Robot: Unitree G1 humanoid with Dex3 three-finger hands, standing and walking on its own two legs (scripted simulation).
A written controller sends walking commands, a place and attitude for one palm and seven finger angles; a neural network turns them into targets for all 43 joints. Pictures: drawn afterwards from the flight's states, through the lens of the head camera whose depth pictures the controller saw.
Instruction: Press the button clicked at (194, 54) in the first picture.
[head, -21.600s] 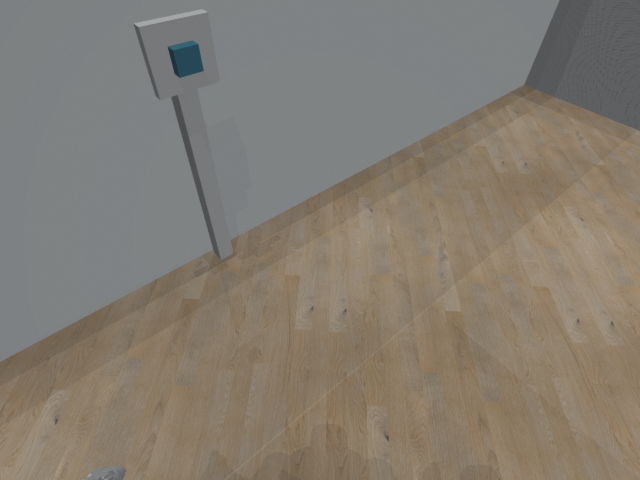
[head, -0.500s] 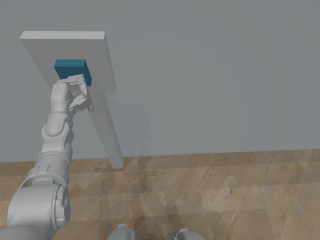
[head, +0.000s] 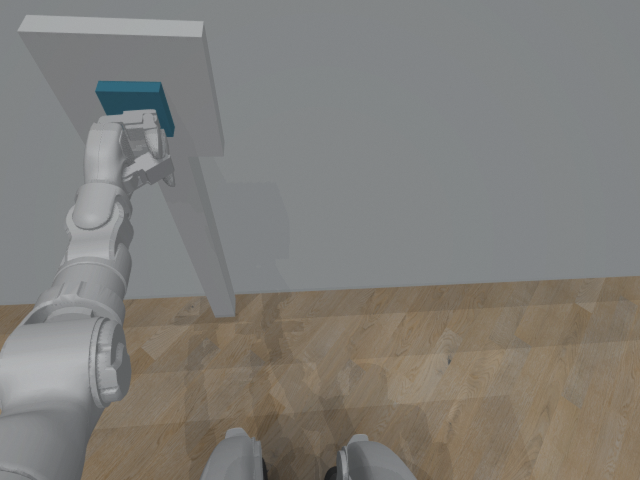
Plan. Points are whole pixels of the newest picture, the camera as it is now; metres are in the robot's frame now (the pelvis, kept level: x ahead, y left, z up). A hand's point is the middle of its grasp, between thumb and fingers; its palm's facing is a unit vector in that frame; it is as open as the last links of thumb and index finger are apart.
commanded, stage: hold the button down briefly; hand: left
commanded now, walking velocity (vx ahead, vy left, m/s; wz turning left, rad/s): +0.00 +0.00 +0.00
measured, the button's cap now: (139, 105) +0.55 +0.19 +0.12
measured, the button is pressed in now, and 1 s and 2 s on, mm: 11 0 0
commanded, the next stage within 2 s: pull the fist back off the button in 0.12 s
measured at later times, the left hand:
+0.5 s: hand (164, 161) +0.49 +0.17 +0.09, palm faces +0.01 -1.00 -0.02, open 2.8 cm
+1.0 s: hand (156, 202) +0.43 +0.17 +0.08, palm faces +0.01 -1.00 -0.01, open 3.1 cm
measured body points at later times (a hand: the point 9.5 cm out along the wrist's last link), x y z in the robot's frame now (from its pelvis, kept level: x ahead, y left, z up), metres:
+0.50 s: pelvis -0.01 +0.01 +0.00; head +0.08 +0.04 +0.44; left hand +0.48 +0.22 +0.09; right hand +0.00 -0.25 -0.11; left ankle +0.06 +0.10 -0.67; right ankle +0.01 -0.10 -0.67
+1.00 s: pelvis +0.03 +0.01 +0.02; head +0.09 +0.02 +0.46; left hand +0.42 +0.22 +0.09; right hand +0.12 -0.25 -0.09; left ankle +0.06 +0.10 -0.67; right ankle +0.01 -0.10 -0.67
